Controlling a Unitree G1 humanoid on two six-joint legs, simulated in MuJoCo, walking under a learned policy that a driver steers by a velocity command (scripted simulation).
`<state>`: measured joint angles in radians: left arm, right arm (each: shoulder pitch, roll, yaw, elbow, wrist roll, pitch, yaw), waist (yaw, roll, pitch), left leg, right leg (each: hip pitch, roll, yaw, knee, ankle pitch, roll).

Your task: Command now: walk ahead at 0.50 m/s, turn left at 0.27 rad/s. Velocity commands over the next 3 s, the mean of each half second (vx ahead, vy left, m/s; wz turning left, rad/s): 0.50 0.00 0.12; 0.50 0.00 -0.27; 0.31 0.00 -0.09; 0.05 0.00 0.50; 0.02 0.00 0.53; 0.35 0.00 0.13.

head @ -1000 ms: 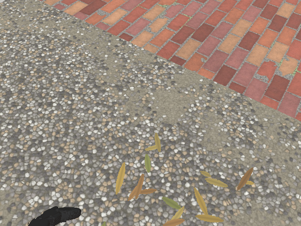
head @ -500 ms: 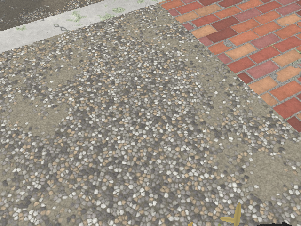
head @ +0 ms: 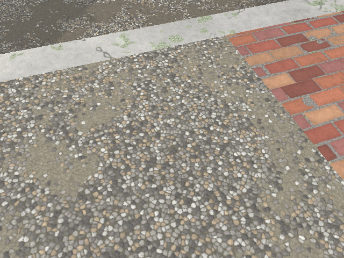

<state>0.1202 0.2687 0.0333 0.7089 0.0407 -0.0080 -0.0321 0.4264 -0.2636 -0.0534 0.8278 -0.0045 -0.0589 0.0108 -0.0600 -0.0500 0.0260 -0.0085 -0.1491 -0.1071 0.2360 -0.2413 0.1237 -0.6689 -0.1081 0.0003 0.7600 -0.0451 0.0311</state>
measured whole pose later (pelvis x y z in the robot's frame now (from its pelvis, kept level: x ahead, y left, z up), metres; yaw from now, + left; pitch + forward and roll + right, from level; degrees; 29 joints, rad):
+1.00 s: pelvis +0.55 +0.01 +0.00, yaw -8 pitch +0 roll +1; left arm 0.20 0.27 0.06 0.84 0.03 0.01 -0.05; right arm 0.38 -0.23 -0.04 0.92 -0.02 -0.10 -0.01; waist -0.02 -0.05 0.03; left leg -0.02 -0.03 0.22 0.23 -0.23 0.06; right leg -0.66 -0.09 0.00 0.95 -0.09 -0.03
